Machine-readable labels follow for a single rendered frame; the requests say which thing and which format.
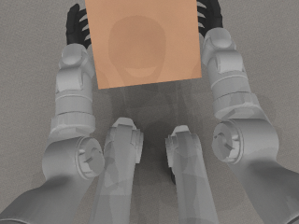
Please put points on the robot right forearm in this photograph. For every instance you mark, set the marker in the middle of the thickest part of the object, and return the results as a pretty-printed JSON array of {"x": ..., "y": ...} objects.
[{"x": 228, "y": 79}]

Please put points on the robot left shin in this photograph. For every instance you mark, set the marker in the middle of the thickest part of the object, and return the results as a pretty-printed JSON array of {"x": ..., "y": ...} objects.
[{"x": 112, "y": 130}]

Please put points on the left robot thigh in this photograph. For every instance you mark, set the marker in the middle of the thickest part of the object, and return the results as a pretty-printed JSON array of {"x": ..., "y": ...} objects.
[{"x": 112, "y": 199}]

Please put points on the left robot hand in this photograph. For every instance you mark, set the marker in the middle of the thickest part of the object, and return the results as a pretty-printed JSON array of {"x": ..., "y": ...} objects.
[{"x": 74, "y": 33}]

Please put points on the carton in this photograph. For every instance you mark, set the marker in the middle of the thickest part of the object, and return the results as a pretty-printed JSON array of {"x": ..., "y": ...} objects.
[{"x": 138, "y": 42}]

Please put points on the robot left forearm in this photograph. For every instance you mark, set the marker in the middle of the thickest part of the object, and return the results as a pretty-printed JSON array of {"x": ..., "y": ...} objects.
[{"x": 73, "y": 96}]

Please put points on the right robot hand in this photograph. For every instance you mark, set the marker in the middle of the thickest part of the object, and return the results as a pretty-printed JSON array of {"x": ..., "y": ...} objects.
[{"x": 212, "y": 13}]

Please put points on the left robot upper arm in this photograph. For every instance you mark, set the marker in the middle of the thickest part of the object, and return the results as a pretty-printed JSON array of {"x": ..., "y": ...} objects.
[{"x": 69, "y": 167}]

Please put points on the right robot upper arm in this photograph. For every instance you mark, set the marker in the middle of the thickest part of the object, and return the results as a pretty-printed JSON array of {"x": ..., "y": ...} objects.
[{"x": 250, "y": 147}]

